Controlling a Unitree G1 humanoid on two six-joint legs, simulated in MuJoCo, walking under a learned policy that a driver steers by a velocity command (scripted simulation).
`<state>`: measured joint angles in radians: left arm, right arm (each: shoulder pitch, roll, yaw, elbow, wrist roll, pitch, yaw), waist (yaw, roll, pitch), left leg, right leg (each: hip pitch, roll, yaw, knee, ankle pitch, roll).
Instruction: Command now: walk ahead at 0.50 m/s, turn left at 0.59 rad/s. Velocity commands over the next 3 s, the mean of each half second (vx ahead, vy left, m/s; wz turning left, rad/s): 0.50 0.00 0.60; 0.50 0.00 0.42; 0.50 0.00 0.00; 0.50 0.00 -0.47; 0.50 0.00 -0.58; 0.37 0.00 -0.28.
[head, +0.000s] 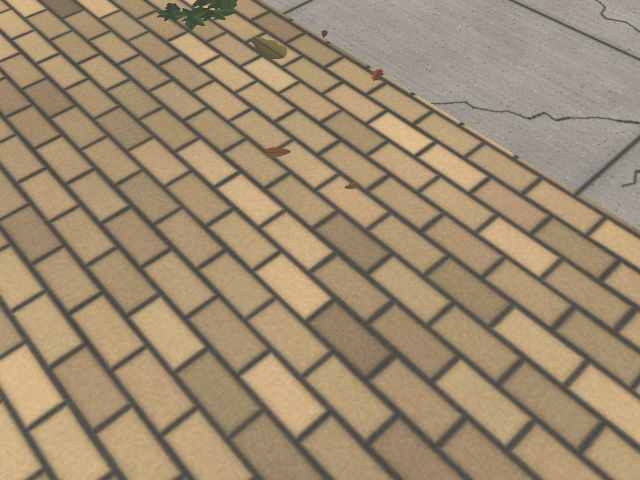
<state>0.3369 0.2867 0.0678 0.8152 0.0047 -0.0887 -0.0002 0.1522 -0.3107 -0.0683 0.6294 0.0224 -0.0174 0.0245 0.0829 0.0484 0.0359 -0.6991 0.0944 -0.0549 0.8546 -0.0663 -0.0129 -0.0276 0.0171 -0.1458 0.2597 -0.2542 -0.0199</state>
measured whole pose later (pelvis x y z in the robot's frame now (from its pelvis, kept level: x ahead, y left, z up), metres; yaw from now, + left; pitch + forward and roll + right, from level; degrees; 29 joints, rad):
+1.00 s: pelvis +0.54 +0.12 +0.00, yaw +30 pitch +2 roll -2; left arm 0.38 0.28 0.05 0.85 -0.01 -0.08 -0.02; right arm 0.12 -0.28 -0.05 0.64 0.01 -0.05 0.02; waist 0.10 0.04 0.03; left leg -0.63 0.08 -0.05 0.72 -0.09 0.00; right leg -0.05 0.03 -0.06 0.25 -0.23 -0.02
